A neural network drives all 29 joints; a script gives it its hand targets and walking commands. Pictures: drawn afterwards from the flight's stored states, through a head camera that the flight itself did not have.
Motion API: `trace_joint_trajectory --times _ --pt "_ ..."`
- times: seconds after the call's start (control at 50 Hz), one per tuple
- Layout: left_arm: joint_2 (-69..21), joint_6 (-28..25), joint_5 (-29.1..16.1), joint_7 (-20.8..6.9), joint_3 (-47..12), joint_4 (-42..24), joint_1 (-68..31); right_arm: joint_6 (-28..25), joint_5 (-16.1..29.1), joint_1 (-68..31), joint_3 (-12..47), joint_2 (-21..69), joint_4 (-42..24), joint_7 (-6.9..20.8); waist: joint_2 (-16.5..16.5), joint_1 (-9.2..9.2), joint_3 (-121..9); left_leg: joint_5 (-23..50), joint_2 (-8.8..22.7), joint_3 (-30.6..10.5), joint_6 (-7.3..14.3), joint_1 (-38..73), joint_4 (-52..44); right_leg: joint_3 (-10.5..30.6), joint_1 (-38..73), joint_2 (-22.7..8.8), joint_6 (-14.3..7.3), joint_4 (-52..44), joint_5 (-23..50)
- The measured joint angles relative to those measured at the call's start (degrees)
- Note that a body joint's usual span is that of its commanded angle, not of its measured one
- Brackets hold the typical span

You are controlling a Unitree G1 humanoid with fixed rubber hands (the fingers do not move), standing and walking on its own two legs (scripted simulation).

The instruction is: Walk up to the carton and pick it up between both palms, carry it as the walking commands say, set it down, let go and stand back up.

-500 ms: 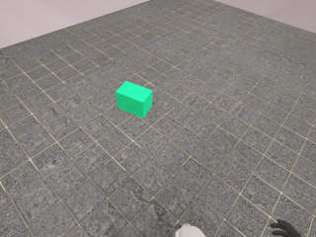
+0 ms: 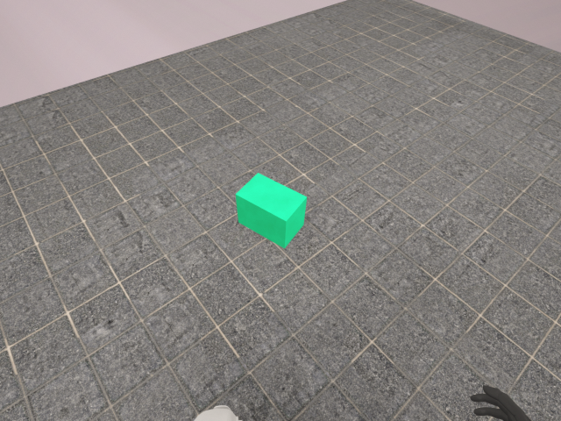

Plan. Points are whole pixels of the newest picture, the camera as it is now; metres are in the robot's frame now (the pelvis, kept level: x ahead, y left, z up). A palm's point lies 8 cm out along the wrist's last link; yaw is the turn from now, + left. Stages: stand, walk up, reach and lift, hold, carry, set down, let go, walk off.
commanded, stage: walk up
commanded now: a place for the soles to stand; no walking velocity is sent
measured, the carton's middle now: (271, 210) +1.04 +0.06 -0.67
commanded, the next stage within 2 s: none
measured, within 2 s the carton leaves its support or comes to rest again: neither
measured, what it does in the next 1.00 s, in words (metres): walks ahead: left foot, then right foot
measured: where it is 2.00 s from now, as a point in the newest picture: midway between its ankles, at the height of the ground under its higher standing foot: (277, 320)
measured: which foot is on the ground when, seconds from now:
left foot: up 0.00-0.02, down 0.04-0.42, up 0.44-0.72, down 0.74-1.00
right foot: down 0.00-0.04, up 0.06-0.38, down 0.40-0.76, up 0.78-1.00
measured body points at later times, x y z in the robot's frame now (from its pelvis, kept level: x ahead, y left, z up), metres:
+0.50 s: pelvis +0.20 -0.01 -0.01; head +0.21 -0.03 +0.44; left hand +0.35 +0.33 -0.07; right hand +0.25 -0.36 -0.11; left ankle +0.15 +0.12 -0.69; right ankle +0.28 -0.13 -0.73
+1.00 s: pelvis +0.38 +0.02 +0.00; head +0.39 +0.03 +0.45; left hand +0.50 +0.34 -0.10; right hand +0.42 -0.35 -0.07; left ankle +0.38 +0.13 -0.73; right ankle +0.45 -0.13 -0.71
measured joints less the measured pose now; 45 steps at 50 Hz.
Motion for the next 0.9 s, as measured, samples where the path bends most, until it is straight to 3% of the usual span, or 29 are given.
trace_joint_trajectory --times 0.06,0.1,0.14,0.2,0.3,0.42,0.48,0.52,0.64,0.74,0.78,0.84,0.9 --pt "0.4 0.5 -0.2 0.3 -0.6 0.5 1.1 -1.0 -0.3 -1.2 -0.6 -0.6 -1.2 -0.7 -1.6 0.02 0.1 2.5 -1.9 1.2 1.0 3.1 -2.1 1.4 -1.9 -1.9 -0.8 9.9 -4.8" --pt "-0.1 1.0 -0.5 0.8 -1.1 1.2 0.3 -1.5 0.3 -1.4 -0.8 -0.4 -2.0 -1.6 -2.6 -0.68 0.5 0.0 -2.4 1.8 1.1 3.5 0.6 5.4 -7.8 -0.9 -1.7 23.9 -5.5" --pt "-0.5 1.1 -0.6 1.0 -1.5 1.5 -0.5 -1.6 0.9 -0.5 -0.6 0.1 -2.3 -2.2 -3.7 -1.42 0.5 -2.2 -2.8 2.2 1.3 5.7 -0.2 7.3 -12.7 -0.4 -1.9 31.3 -3.9" --pt "-1.1 1.2 -0.5 0.5 -1.4 1.7 -1.7 -1.6 0.6 1.5 -0.3 0.3 -2.4 -2.7 -4.7 -2.71 0.2 -2.6 -3.2 2.9 1.2 9.5 -3.6 6.8 -17.3 -1.8 -1.2 28.5 -1.7" --pt "-1.9 1.4 0.1 -0.8 -0.9 1.8 -4.6 -1.8 0.3 5.4 -0.6 -0.7 -2.2 -2.5 -3.9 -5.09 0.4 -4.8 -3.1 3.1 0.9 14.0 -6.1 5.1 -20.0 -3.0 -0.7 15.2 3.5" --pt "-1.3 0.4 0.5 -0.9 0.3 1.5 -7.8 -0.7 0.7 8.6 -0.2 -1.8 -1.8 -2.4 -1.5 -6.42 -0.1 -13.1 -1.2 2.2 -0.1 15.4 1.5 2.9 -14.6 0.2 -2.1 3.0 9.8" --pt "-1.3 -0.4 0.2 0.2 0.5 0.5 -8.3 0.0 0.9 7.5 0.7 -1.0 -0.5 -3.0 0.1 -5.47 0.4 -15.7 -1.9 -2.1 1.4 8.3 19.2 2.0 -14.3 1.0 -2.0 6.7 8.3" --pt "-1.7 -0.4 -0.2 0.6 0.4 0.0 -7.7 0.1 0.8 6.6 1.1 -0.6 0.1 -3.2 1.1 -4.66 0.6 -14.0 -1.8 -3.2 1.3 4.2 24.0 1.5 -12.1 1.2 -2.0 5.6 6.7" --pt "-0.9 0.0 0.1 0.4 0.2 -0.5 -3.9 0.2 -0.1 4.4 0.8 0.2 1.0 -1.7 1.0 -1.84 0.3 -8.6 0.2 -1.6 -0.3 -0.8 11.3 1.0 -6.8 0.5 -1.7 2.0 4.8" --pt "0.6 1.0 0.3 0.1 -0.3 0.1 -0.8 -0.5 -0.1 2.9 0.0 -0.2 0.9 -1.1 -1.1 -0.58 -0.5 -4.8 -1.3 0.7 0.2 3.4 -0.5 1.8 -5.1 -1.1 -1.4 6.3 -1.2" --pt "0.7 1.5 0.0 0.4 -0.6 0.6 -0.4 -1.3 -0.3 2.7 -0.5 -0.6 0.3 -1.8 -2.7 -1.04 -0.6 -1.1 -2.6 1.6 0.6 3.7 0.6 3.9 -7.6 -1.9 -2.7 14.5 -5.9" --pt "-0.2 2.0 -0.3 1.1 -1.3 1.9 -1.4 -1.8 0.4 2.9 -0.5 -0.4 -0.5 -2.8 -4.2 -2.3 -0.5 -3.5 -2.9 2.4 1.1 5.6 1.3 7.6 -14.2 0.1 -2.1 28.5 -5.2" --pt "-1.0 1.8 -0.2 0.8 -1.4 2.3 -2.6 -1.7 0.2 4.1 -0.4 -0.5 -0.8 -3.3 -5.1 -3.69 -0.3 -4.1 -2.9 3.0 1.0 9.0 -1.6 6.6 -17.7 -0.8 -1.2 27.3 -3.3"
